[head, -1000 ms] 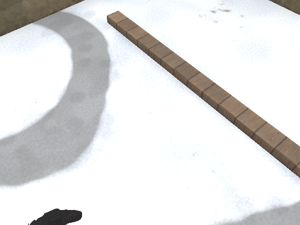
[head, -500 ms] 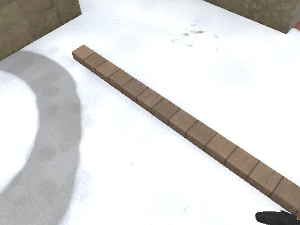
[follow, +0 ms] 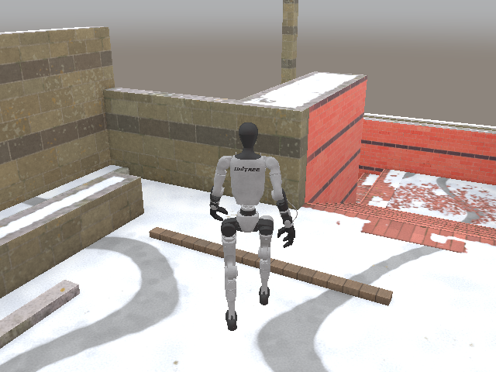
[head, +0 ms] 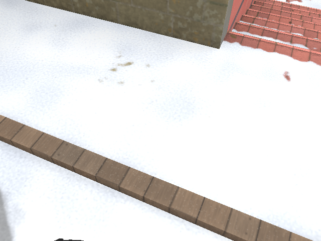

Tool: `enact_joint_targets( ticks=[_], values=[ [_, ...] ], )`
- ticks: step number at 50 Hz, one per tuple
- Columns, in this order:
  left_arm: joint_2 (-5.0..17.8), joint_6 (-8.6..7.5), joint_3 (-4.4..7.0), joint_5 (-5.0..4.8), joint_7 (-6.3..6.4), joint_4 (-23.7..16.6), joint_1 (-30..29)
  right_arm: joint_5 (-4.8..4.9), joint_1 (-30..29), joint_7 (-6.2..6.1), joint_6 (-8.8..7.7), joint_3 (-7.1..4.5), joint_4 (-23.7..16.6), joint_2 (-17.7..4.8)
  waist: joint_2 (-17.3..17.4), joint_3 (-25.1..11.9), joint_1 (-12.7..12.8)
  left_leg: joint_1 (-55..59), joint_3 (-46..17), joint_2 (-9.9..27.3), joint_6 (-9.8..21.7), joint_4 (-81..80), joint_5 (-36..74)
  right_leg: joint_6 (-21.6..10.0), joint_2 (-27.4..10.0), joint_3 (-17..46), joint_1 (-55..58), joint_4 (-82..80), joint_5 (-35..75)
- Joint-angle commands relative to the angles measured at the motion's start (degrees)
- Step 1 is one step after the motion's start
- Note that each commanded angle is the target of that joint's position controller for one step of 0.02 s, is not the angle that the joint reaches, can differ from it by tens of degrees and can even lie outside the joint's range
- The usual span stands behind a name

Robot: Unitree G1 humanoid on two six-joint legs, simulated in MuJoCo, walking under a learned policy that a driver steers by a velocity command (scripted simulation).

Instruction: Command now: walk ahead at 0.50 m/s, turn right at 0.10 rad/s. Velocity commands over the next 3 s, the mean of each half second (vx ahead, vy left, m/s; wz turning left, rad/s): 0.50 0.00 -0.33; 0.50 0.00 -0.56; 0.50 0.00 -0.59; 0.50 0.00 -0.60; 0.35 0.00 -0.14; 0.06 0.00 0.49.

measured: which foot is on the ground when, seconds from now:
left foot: down 0.00-0.06, up 0.08-0.56, down 0.58-1.00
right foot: up 0.00-0.04, down 0.06-0.58, up 0.60-1.00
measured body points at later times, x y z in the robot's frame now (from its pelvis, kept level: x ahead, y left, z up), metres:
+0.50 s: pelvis +0.25 -0.02 +0.00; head +0.28 -0.03 +0.45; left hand +0.25 +0.25 -0.13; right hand +0.43 -0.28 -0.09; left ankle +0.42 +0.09 -0.71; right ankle +0.14 -0.10 -0.74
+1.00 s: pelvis +0.50 -0.07 +0.00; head +0.54 -0.08 +0.45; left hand +0.80 +0.02 -0.09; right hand +0.36 -0.28 -0.14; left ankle +0.43 +0.07 -0.74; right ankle +0.58 -0.21 -0.67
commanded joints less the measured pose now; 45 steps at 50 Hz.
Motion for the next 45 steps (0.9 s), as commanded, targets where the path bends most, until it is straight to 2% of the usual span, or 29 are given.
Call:
enact_joint_targets(
  ticks=[1, 2, 3, 4, 5, 6, 7, 8, 9, 10, 12, 14, 18, 22, 24, 25, 27, 28, 29, 30, 31, 32, 33, 35, 37, 40, 41, 44, 45],
  values=[
    [5.05, -1.20, 1.38, 0.22, 0.80, -3.22, -0.22, 0.02, -0.33, -0.46, -0.14, -2.31, -1.87, -10.52, 7.32, 0.67, 3.79, -2.91, -6.99, 15.26, 7.05, 2.33, 35.95, -2.10, 2.72, -2.80, 8.90, -4.56, -2.93],
    [5.60, -1.69, 1.86, 0.67, 1.22, -1.12, 5.62, 0.27, -0.43, -0.57, 0.16, -2.13, -1.46, -10.23, 5.65, -2.23, 6.60, -3.37, -4.83, 13.44, 6.04, 10.27, 41.51, -3.27, 4.28, -3.30, 16.83, -8.64, -2.08],
    [7.89, -2.23, 2.84, 1.50, 1.82, 1.79, 14.32, 0.35, -0.26, -0.68, 0.16, -1.57, -1.73, -8.81, 3.40, -7.89, 9.92, -8.48, -2.82, 10.93, 4.79, 21.13, 37.86, -5.08, 2.02, -0.27, 29.23, -9.22, -2.81],
    [13.35, -2.37, 4.20, 2.42, 2.68, 2.77, 23.25, 0.87, -0.62, -0.57, -0.02, -0.41, -5.14, -5.09, -5.65, -16.13, 12.75, -21.68, 0.97, 6.74, 2.60, 39.69, 17.13, -9.56, -13.77, 19.18, 43.79, -11.64, -10.16],
    [16.75, -1.57, 5.31, 0.40, 2.99, 3.81, 24.16, 0.42, 2.23, -0.56, 0.24, -0.74, -5.87, -4.85, -13.77, -18.27, 10.56, -35.48, -1.36, -0.89, 1.85, 52.39, -13.70, -15.36, -21.53, 40.44, 48.31, -19.00, -8.89],
    [13.03, -1.19, 4.63, -1.45, 2.83, 3.71, 20.08, -1.01, -2.78, -0.89, 0.87, -1.80, -5.74, -8.91, -5.25, -10.27, 9.61, -40.76, -5.87, 3.17, 2.41, 55.05, -10.55, -14.20, -17.88, 34.90, 43.55, -18.92, -10.23],
    [10.07, -1.34, 3.85, -1.65, 2.64, 3.27, 16.12, -0.83, -5.60, -0.49, 0.46, -1.51, -6.70, -7.70, -3.56, -4.61, 7.86, -40.95, -6.00, 5.00, 2.51, 53.12, -5.70, -13.16, -15.12, 28.37, 36.74, -19.97, -5.85],
    [8.05, -1.56, 3.38, -1.44, 2.47, 3.18, 13.67, -0.70, -6.47, -0.32, 0.35, -1.26, -6.61, -6.64, -2.19, -2.29, 6.10, -38.28, -6.00, 6.55, 2.09, 49.81, -2.81, -11.64, -12.11, 23.75, 31.48, -21.66, -1.05],
    [7.16, -1.80, 3.17, -1.64, 2.56, 3.55, 12.84, -1.26, -6.01, -0.21, 0.84, -1.18, -6.34, -6.23, -2.49, -0.86, 4.51, -35.46, -5.75, 7.25, 1.22, 47.50, -1.93, -10.75, -9.91, 20.57, 27.47, -22.87, 2.82],
    [6.59, -2.06, 3.05, -1.65, 2.63, 3.91, 12.39, -1.78, -5.11, -0.01, 1.45, -0.98, -5.91, -5.49, -2.68, -1.12, 3.32, -32.66, -5.61, 7.49, 0.29, 46.08, -1.16, -10.47, -8.33, 18.33, 24.98, -23.87, 5.22],
    [7.46, -2.65, 3.54, -2.09, 2.70, 4.99, 14.02, -2.11, -6.33, 0.36, 2.21, -1.00, -6.44, -5.02, -2.07, -1.22, 2.78, -32.18, -4.74, 7.00, -1.26, 44.07, 0.40, -11.73, -7.16, 16.84, 23.58, -25.13, 8.41],
    [8.54, -2.63, 4.09, -2.20, 2.84, 5.89, 15.57, -2.06, -10.89, 0.45, 2.57, -0.95, -7.98, -4.85, -1.87, 0.52, 3.31, -34.67, -4.46, 7.37, -2.63, 40.37, 3.81, -12.55, -6.56, 16.24, 22.37, -26.94, 6.49],
    [9.02, -2.44, 4.65, -1.95, 2.74, 7.16, 19.49, -1.63, -20.78, 0.26, 2.64, -0.56, -11.16, -4.53, -1.33, 2.22, 6.20, -37.03, -4.66, 6.84, -4.04, 30.11, 11.47, -11.92, -5.55, 16.46, 23.38, -27.25, 4.73],
    [9.77, -2.30, 5.05, -1.49, 2.87, 8.19, 23.17, -0.93, -27.42, 0.14, 2.39, -0.26, -13.77, -4.89, -1.45, 1.94, 8.50, -35.88, -5.11, 5.01, -3.68, 23.63, 13.88, -11.05, -5.96, 17.64, 26.95, -23.28, 10.64],
    [10.35, -2.22, 5.31, -1.12, 3.20, 7.99, 22.85, -0.69, -27.72, -0.11, 2.09, -0.30, -14.41, -5.56, -2.35, 1.40, 8.05, -32.83, -5.77, 4.24, -2.83, 21.34, 12.39, -9.96, -6.39, 18.84, 27.73, -20.50, 13.40],
    [10.67, -2.15, 5.48, -0.93, 3.41, 7.54, 21.67, -0.56, -25.82, -0.29, 1.84, -0.36, -14.12, -5.74, -2.64, 0.73, 6.88, -28.48, -5.68, 3.44, -2.28, 19.95, 10.92, -9.08, -6.50, 19.36, 26.66, -18.83, 15.06],
    [12.18, -2.12, 5.98, -1.15, 3.40, 6.67, 18.85, -0.73, -17.48, -1.00, 1.20, -1.20, -11.74, -7.43, -1.92, -1.61, 2.75, -15.37, -4.39, 0.82, -0.92, 15.57, 7.12, -7.18, -4.90, 19.48, 23.01, -11.34, 21.07],
    [11.31, -2.36, 5.82, -1.53, 3.07, 6.55, 18.34, -1.29, -9.66, -1.67, 0.40, -2.05, -9.52, -9.20, 1.49, -5.50, -0.88, -4.67, -5.03, 1.95, 0.28, 12.04, 7.33, -5.92, -0.72, 16.65, 19.95, 0.25, 21.84],
    [6.75, -2.74, 4.67, -2.20, 2.95, 4.60, 18.36, -2.75, 0.17, -2.75, -0.14, -3.27, -9.12, -14.22, 8.62, -14.18, -4.14, 8.06, -19.52, 16.24, 2.92, 8.48, -5.10, -4.11, 4.05, 11.76, 12.67, 18.49, 7.31],
    [2.24, -2.62, 3.77, -3.14, 3.04, 2.78, 24.47, -3.05, -1.62, -2.90, 0.59, -4.10, -9.49, -18.91, 21.32, -16.67, 1.12, 15.27, -45.22, 28.81, 7.99, -0.20, -8.45, -2.62, 11.30, 7.32, -3.70, 30.58, -25.79],
    [6.84, -1.44, 4.36, -1.16, 3.57, 4.74, 23.91, -2.10, -5.50, -2.67, 1.25, -3.52, -10.10, -13.90, 12.28, -10.52, 2.56, 8.25, -46.70, 27.59, 9.54, -0.87, -18.61, -3.05, 5.88, 7.92, -8.44, 38.17, -22.42],
    [7.57, -1.04, 4.73, -0.51, 3.03, 4.66, 20.06, -1.55, -9.63, -2.37, 1.25, -2.21, -10.97, -8.57, 5.65, -3.62, 3.17, 0.93, -37.57, 24.57, 8.64, -1.41, -18.29, -2.98, 3.56, 7.59, -8.78, 38.78, -17.11],
    [6.39, -0.83, 4.58, -0.53, 2.38, 3.95, 17.37, -1.56, -11.69, -2.06, 1.04, -1.57, -10.87, -6.39, 4.62, -0.40, 3.78, -4.25, -28.83, 21.43, 7.58, -2.25, -9.99, -2.43, 1.86, 6.65, -7.57, 37.70, -13.49],
    [5.07, 0.36, 4.43, 0.02, 1.21, 3.60, 16.80, -1.33, -11.01, -2.09, 0.21, -1.10, -9.61, -4.93, 8.40, 0.70, 5.01, -8.64, -17.97, 17.34, 5.61, -3.47, 1.27, -1.40, 0.15, 5.58, -5.25, 36.63, -10.45],
    [3.86, 1.29, 4.17, -0.02, 0.83, 2.39, 15.12, -0.88, -8.17, -1.72, -0.86, -1.29, -8.12, -5.17, 8.42, 0.21, 5.31, -8.55, -13.12, 17.23, 6.04, -3.16, 13.00, -1.08, 0.59, 4.68, -7.16, 40.34, -8.85],
    [2.61, 2.15, 3.73, -0.03, 1.20, -0.88, 8.29, -0.92, -4.23, -1.26, -1.57, -1.37, -5.97, -4.61, 8.24, 0.72, 4.61, -5.53, -8.14, 18.06, 7.04, -3.65, 19.82, -1.42, 0.34, 3.71, -16.03, 46.92, -8.03],
    [3.00, 2.10, 3.57, -0.04, 1.06, -2.49, 5.60, -1.00, -4.71, -1.15, -1.54, -1.21, -5.77, -4.36, 6.41, 2.03, 5.17, -6.62, -5.37, 17.14, 6.19, -4.47, 20.27, -1.43, -0.37, 4.65, -17.33, 42.44, -5.93],
    [1.81, 2.00, 2.53, 0.00, 0.12, -6.01, -0.44, -0.93, -4.48, -1.50, -1.07, -1.17, -4.92, -4.40, 6.62, 3.29, 5.09, -8.64, 1.05, 14.35, 5.35, -6.17, 22.04, -0.42, -0.24, 1.61, -14.81, 28.58, -1.52],
    [0.37, 2.07, 1.60, -0.35, -0.50, -7.10, -2.85, -0.88, -5.03, -1.63, -0.70, -1.59, -5.29, -6.33, 7.57, 3.52, 4.09, -9.96, 3.02, 14.36, 5.68, -8.07, 21.29, -0.35, -0.17, -1.66, -10.95, 20.63, -5.38]
  ],
)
